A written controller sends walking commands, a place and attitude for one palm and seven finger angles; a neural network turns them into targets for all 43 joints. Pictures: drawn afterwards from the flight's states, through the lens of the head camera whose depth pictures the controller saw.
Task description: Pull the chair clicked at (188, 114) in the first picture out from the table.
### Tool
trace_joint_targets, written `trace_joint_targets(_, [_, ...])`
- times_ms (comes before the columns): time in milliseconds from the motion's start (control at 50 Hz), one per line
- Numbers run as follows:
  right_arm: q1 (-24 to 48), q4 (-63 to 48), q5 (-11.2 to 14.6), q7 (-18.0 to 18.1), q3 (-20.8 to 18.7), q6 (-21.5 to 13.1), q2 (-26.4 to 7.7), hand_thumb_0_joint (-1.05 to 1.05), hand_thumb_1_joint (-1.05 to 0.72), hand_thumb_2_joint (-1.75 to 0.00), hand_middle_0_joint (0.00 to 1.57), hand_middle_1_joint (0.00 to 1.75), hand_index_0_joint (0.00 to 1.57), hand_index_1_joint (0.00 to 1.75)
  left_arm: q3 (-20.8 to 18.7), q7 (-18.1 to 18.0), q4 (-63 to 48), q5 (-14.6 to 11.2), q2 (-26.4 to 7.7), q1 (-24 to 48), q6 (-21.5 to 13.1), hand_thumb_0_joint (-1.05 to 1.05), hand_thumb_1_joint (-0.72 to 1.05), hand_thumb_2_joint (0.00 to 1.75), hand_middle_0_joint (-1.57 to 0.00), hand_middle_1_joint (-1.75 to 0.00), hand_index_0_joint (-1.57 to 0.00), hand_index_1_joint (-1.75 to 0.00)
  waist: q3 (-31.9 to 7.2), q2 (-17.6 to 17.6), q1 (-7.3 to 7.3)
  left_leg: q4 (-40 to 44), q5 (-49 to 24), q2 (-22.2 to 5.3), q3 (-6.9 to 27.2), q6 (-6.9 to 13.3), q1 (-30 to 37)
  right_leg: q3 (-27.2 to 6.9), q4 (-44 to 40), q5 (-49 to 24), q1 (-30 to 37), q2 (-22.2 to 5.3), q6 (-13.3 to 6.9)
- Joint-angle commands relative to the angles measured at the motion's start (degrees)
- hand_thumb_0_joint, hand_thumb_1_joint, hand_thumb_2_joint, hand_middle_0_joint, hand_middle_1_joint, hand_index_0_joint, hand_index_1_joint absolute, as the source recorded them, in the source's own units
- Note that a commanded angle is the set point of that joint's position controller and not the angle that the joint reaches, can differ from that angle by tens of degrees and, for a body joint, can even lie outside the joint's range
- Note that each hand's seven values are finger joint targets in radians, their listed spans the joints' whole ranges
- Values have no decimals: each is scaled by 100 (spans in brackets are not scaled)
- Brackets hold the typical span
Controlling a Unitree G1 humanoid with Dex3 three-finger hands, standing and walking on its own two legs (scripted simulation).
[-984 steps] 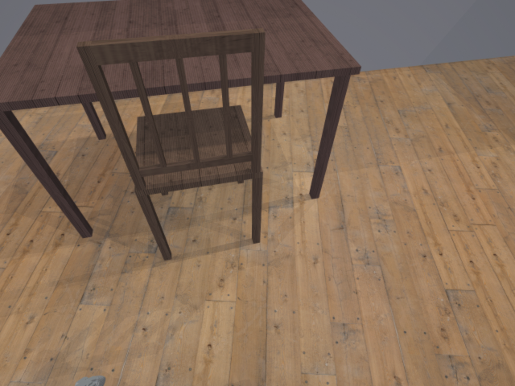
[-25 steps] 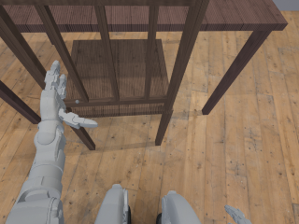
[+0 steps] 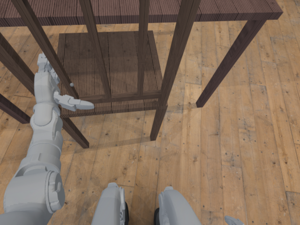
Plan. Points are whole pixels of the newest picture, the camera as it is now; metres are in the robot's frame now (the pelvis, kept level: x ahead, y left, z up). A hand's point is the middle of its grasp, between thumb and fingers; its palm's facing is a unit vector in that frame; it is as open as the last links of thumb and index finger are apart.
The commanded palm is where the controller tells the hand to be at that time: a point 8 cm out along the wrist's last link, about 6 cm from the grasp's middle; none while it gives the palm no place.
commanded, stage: push the fingers through the gap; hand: left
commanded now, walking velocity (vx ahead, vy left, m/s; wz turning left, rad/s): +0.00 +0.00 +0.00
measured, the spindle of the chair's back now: (100, 61) +0.51 +0.11 +0.08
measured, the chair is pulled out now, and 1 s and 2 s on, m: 0.00 0.00 0.03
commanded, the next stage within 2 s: hook a spindle and tug to test in 0.38 s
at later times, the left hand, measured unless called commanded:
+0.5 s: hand (68, 84) +0.47 +0.20 +0.04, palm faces +0.13 -0.99 -0.04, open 17.0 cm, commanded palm +0.44 +0.24 +0.03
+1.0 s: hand (71, 84) +0.47 +0.19 +0.03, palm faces +0.14 -0.99 -0.03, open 12.8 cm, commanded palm +0.44 +0.23 +0.03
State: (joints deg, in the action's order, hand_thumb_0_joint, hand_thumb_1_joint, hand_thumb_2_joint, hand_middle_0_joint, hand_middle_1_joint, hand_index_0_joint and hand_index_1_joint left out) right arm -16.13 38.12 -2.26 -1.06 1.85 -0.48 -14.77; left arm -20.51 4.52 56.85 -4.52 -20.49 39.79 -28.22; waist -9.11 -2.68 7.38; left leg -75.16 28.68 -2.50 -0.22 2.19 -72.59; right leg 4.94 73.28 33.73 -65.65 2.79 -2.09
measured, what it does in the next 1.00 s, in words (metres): stands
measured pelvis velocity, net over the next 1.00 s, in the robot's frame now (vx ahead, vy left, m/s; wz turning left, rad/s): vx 0.00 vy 0.00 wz -0.01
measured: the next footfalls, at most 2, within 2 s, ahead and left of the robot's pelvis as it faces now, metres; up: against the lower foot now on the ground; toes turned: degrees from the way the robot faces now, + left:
none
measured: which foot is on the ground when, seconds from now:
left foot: down 0.00-1.00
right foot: down 0.00-1.00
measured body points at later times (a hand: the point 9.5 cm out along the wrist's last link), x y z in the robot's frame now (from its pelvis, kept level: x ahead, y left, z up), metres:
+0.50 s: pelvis +0.00 +0.00 +0.00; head +0.14 +0.02 +0.43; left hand +0.46 +0.25 +0.04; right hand +0.07 -0.27 -0.11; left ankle +0.05 +0.10 -0.61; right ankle +0.01 -0.11 -0.61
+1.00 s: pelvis +0.00 +0.00 +0.00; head +0.13 +0.02 +0.43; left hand +0.46 +0.24 +0.04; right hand +0.06 -0.26 -0.12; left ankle +0.05 +0.10 -0.61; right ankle +0.01 -0.11 -0.61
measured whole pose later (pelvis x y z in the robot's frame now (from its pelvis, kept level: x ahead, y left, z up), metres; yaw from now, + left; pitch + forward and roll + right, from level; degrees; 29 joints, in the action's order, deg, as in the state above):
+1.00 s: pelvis +0.00 +0.00 +0.00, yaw +0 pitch +26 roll -4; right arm -16.6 37.8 -2.2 -1.8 1.9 1.5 -14.4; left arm -20.6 4.3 56.7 -4.9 -20.1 39.0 -28.8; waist -9.4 -2.7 7.4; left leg -74.5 28.5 -2.7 -0.5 2.3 -71.8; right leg 4.5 72.6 33.3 -65.0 3.0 -2.0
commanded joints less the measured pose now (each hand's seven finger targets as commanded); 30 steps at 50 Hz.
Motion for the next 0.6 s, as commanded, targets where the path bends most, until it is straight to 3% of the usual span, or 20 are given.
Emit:
trace_joint_targets(0, [-797, -382, -44, 2, -385, -64, -981, 0, -90, -90, 20, 30, 20, 30, -292, -15, -1287, 14, -1446, 2204, -566, 0, -50, 30, -6, -8, -6, -8, -3105, -633, 0, 675, -2097, 86, 480, -86, 3060, -326, -926, -1888, 573, 21, 4])
trace_joint_targets(80, [-818, -424, -9, -41, -401, 52, -981, 0, -90, -90, 20, 30, 20, 30, -305, 83, -1007, -24, -1345, 1641, -371, 0, -50, 30, -6, -8, -6, -8, -2946, -261, -16, 686, -2076, 75, 387, -52, 2749, -354, -997, -2094, 837, 17, 40])
trace_joint_targets(140, [-810, -440, 25, -50, -398, 102, -979, 0, -90, -90, 20, 30, 20, 30, -184, 156, -1010, -76, -1211, 1710, -263, 0, -50, 30, -6, -8, -6, -8, -2744, -362, 25, 729, -1925, 83, 365, -42, 2652, -365, -1053, -1986, 791, 10, 42])
trace_joint_targets(160, [-831, -450, 29, -37, -416, 116, -1002, 0, -90, -90, 20, 30, 20, 30, -318, 151, -1117, -99, -1370, 1675, -265, 0, -50, 30, -6, -8, -6, -8, -2809, -274, -8, 730, -1927, 75, 365, -39, 2677, -382, -1073, -2009, 851, 13, 45])
trace_joint_targets(200, [-807, -470, 40, -18, -410, 96, -978, 0, -90, -90, 20, 30, 20, 30, -274, 140, -1367, -135, -1346, 1900, -346, 0, -50, 30, -6, -8, -6, -8, -2819, -312, 51, 738, -1947, 76, 381, -28, 2765, -385, -1079, -2023, 827, 22, 42])
trace_joint_targets(240, [-814, -431, 25, -11, -423, 75, -983, 0, -90, -90, 20, 30, 20, 30, -356, 109, -1585, -150, -1451, 1922, -467, 0, -50, 30, -6, -8, -6, -8, -2943, -438, 1, 740, -2042, 78, 407, -54, 2953, -388, -1091, -2047, 839, 25, 39])
trace_joint_targets(280, [-803, -411, 11, -11, -428, 42, -956, 0, -90, -90, 20, 30, 20, 30, -215, 84, -1787, -125, -1324, 1964, -583, 0, -50, 30, -6, -8, -6, -8, -3069, -603, 15, 743, -2155, 73, 422, -75, 3161, -383, -1077, -2084, 795, 28, 34])
trace_joint_targets(300, [-800, -394, 12, -16, -413, 25, -946, 0, -90, -90, 20, 30, 20, 30, -77, 77, -1760, -114, -1194, 2089, -596, 0, -50, 30, -6, -8, -6, -8, -2990, -656, 94, 739, -2139, 67, 451, -72, 3197, -353, -1056, -2026, 647, 36, 30])
trace_joint_targets(320, [-808, -314, -1, -5, -419, 20, -965, 0, -90, -90, 20, 30, 20, 30, -181, 62, -1620, -91, -1306, 2099, -601, 0, -50, 30, -6, -8, -6, -8, -2910, -589, 91, 723, -2080, 54, 459, -84, 3148, -337, -1056, -1961, 620, 25, 31])
trace_joint_targets(400, [-806, -308, 4, -5, -396, 41, -970, 0, -90, -90, 20, 30, 20, 30, -116, 104, -1138, -54, -1196, 1868, -471, 0, -50, 30, -6, -8, -6, -8, -2646, -431, 102, 739, -1899, 84, 402, -46, 2858, -354, -1094, -1908, 657, 16, 27])
trace_joint_targets(460, [-746, -373, 19, -23, -400, 73, -970, 0, -90, -90, 20, 30, 20, 30, -131, 152, -1033, -96, -1167, 1688, -386, 0, -50, 30, -6, -8, -6, -8, -2612, -468, 26, 778, -1813, 97, 373, -56, 2796, -364, -1139, -1851, 714, 8, 25])
trace_joint_targets(520, [-709, -448, 25, -22, -390, 72, -965, 0, -90, -90, 20, 30, 20, 30, -106, 168, -1313, -137, -1185, 1847, -448, 0, -50, 30, -11, -24, -11, -24, -2777, -554, 20, 785, -1931, 99, 395, -59, 2917, -360, -1102, -1919, 740, 4, 20])
trace_joint_targets(580, [-688, -431, 18, -17, -389, 72, -953, 0, -90, -90, 20, 30, 20, 30, -145, 113, -1300, -118, -1235, 1907, -520, 0, -50, 30, -17, -41, -17, -41, -2659, -436, 44, 775, -1819, 87, 406, -58, 2840, -367, -1111, -1833, 714, 15, 27])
